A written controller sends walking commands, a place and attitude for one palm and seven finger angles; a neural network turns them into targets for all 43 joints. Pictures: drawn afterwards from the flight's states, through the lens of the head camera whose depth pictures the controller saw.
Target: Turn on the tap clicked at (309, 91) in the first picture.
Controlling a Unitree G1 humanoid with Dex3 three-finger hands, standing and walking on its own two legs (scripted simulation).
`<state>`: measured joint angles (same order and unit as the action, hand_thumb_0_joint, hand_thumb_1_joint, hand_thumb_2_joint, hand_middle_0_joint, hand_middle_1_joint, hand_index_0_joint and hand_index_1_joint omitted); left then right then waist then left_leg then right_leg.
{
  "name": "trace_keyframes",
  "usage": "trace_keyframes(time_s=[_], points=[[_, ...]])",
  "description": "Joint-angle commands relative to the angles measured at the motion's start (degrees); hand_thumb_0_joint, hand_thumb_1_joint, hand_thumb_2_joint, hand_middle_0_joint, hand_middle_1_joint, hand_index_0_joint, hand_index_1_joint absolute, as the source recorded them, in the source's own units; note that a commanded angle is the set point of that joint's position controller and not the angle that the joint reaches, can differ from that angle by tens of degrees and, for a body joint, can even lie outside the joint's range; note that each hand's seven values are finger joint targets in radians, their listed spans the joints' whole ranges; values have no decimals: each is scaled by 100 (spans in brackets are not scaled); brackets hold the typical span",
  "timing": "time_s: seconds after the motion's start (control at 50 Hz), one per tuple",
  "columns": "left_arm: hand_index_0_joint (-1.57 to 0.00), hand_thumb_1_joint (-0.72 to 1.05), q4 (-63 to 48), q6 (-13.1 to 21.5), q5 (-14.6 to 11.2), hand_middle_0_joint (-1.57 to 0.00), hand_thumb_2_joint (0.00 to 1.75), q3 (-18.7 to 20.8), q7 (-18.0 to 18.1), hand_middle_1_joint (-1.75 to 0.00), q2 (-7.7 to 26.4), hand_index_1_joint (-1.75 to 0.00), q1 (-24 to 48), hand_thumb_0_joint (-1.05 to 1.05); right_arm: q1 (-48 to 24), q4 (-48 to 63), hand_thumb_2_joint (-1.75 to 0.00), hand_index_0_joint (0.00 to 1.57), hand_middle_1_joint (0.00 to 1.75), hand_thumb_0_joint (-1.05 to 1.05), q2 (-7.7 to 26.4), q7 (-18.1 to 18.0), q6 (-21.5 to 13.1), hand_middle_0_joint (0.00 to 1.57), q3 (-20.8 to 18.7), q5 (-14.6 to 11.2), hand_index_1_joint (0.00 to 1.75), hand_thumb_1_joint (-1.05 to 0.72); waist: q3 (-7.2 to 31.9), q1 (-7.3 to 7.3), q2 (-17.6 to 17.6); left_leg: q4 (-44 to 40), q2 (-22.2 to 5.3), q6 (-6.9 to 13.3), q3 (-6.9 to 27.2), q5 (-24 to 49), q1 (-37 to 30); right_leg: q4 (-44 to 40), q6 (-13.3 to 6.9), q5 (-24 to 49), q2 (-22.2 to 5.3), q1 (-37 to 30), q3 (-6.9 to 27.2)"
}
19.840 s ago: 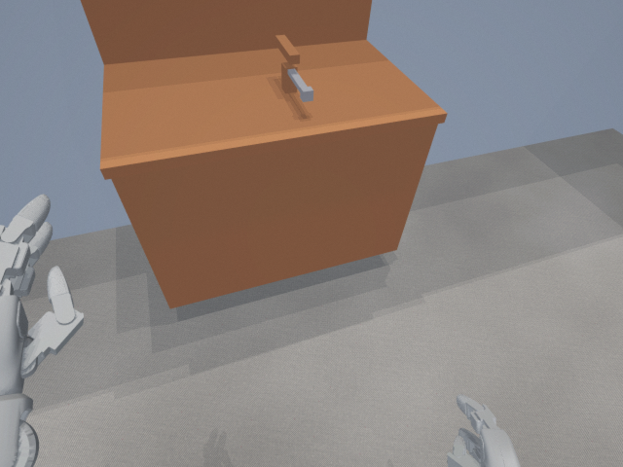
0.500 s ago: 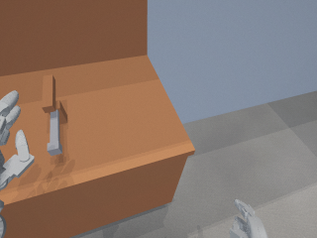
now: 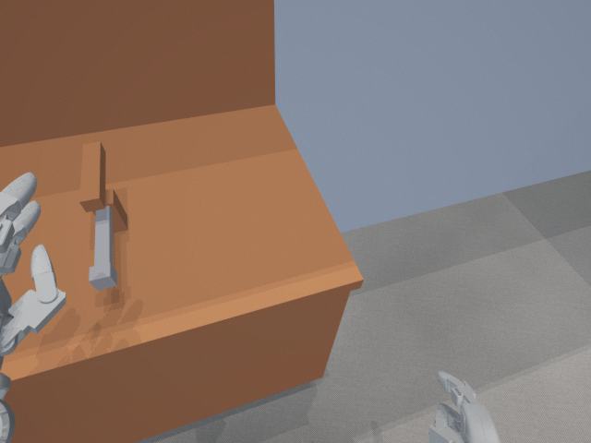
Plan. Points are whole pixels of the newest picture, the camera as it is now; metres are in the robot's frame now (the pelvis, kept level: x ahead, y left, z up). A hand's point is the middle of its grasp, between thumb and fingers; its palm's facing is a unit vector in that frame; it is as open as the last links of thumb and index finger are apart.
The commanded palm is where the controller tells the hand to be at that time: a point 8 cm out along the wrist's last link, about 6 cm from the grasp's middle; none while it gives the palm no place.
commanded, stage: shuffle to correct the standing spot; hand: left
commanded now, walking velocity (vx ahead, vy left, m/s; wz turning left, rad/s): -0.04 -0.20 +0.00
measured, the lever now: (103, 276) +0.33 +0.30 +0.01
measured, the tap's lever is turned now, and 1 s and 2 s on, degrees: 0 0 0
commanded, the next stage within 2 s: none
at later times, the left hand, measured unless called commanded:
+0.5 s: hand (71, 300) +0.21 +0.23 +0.17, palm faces +0.34 -0.84 -0.42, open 7.4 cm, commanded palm +0.16 +0.27 +0.18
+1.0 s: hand (63, 299) +0.21 +0.23 +0.17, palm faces +0.34 -0.84 -0.43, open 7.4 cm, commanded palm +0.16 +0.27 +0.18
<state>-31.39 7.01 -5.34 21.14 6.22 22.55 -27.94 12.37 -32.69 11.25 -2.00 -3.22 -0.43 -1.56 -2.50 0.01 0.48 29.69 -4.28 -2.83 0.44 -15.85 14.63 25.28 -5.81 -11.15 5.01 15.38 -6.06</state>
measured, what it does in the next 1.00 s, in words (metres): stands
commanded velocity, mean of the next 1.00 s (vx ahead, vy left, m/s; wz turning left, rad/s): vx -0.07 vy -0.19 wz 0.00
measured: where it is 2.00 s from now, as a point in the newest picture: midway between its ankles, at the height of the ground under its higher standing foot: outside the picture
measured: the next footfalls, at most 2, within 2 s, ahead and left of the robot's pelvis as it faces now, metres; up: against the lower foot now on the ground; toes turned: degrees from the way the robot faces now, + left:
none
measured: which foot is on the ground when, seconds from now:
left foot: down 0.00-1.00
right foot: down 0.00-1.00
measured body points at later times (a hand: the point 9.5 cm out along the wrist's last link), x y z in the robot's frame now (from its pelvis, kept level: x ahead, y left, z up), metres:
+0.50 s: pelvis +0.00 -0.01 +0.00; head +0.02 -0.01 +0.45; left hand +0.19 +0.27 +0.19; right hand +0.16 -0.25 -0.09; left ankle +0.00 +0.15 -0.74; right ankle +0.03 -0.05 -0.74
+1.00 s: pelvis +0.00 -0.01 +0.00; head +0.02 -0.01 +0.45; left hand +0.19 +0.28 +0.19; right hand +0.17 -0.24 -0.09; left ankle +0.00 +0.15 -0.74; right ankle +0.03 -0.05 -0.74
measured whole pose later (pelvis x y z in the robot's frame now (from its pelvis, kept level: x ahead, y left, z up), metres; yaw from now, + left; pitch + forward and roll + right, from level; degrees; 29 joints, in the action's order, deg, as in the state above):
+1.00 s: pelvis +0.00 -0.01 +0.00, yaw +0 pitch +1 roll +0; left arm -31.1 6.8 -5.5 21.6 6.4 23.8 -28.6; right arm 11.7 -32.4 11.0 -1.9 -3.1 0.0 -1.6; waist -2.4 0.2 -0.3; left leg 28.8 -4.7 -3.5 0.7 -15.0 14.5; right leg 24.5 -6.4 -10.5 5.4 15.2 -6.4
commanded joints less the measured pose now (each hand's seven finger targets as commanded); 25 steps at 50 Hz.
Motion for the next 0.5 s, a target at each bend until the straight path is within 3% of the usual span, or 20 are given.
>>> trace_keyframes(time_s=[0.0, 0.04, 0.14, 0.26, 0.32, 0.36, 0.44, 0.48], points=[[-20, 90, -1262, 422, 7, -20, 90, 640, 138, -30, 1007, -30, 378, 0, -525, 925, -90, 20, 30, 0, 707, -37, -351, 20, -286, 10, 30, -90, 825, 29, -614, -611, -627, 504, 527, 548, 46, -358, 448, 615, -963, -671, 964], [-20, 90, -1285, 412, -1, -20, 90, 695, 126, -30, 1073, -30, 266, 0, -559, 939, -90, 20, 30, 0, 681, -34, -356, 20, -282, -5, 30, -90, 853, 27, -643, -555, -668, 482, 506, 954, -26, -260, 427, 978, -960, -744, 888], [-20, 90, -1139, 385, -48, -20, 90, 751, 99, -30, 1050, -30, 19, 0, -470, 946, -90, 20, 30, 0, 684, -12, -330, 20, -311, -15, 30, -90, 930, 48, -345, -296, -519, 407, 356, 906, -59, -334, 326, 1211, -1074, -784, 998], [-20, 90, -1168, 388, -84, -20, 90, 750, 112, -30, 1048, -30, 25, 0, -446, 916, -90, 20, 30, 0, 671, -19, -297, 20, -293, -8, 30, -90, 921, 101, -80, -101, -337, 386, 240, 461, -143, -527, 238, 864, -1260, -499, 1189], [-20, 90, -1154, 371, -87, -20, 90, 761, 137, -30, 1061, -30, 42, 0, -450, 920, -90, 20, 30, 0, 684, -25, -283, 20, -293, -21, 30, -90, 874, 77, -36, -110, -321, 414, 225, 225, -152, -686, 345, 486, -1285, -380, 1286], [-20, 90, -1205, 379, -80, -20, 90, 716, 142, -30, 1045, -30, 94, 0, -499, 910, -90, 20, 30, 0, 669, -37, -291, 20, -265, -14, 30, -90, 836, 86, -151, -200, -347, 420, 276, 350, -177, -633, 315, 498, -1254, -352, 1219], [-20, 90, -1258, 385, -55, -20, 90, 724, 164, -30, 1098, -30, 243, 0, -581, 898, -90, 20, 30, 0, 674, -50, -301, 20, -247, -20, 30, -90, 698, 54, -426, -438, -462, 461, 383, 265, -33, -635, 452, 356, -1132, -400, 1160], [-20, 90, -1140, 378, -40, -20, 90, 714, 175, -30, 1063, -30, 235, 0, -524, 901, -90, 20, 30, 0, 697, -51, -302, 20, -262, -4, 30, -90, 741, 49, -301, -425, -482, 473, 370, 326, 21, -617, 519, 461, -1105, -528, 1135]])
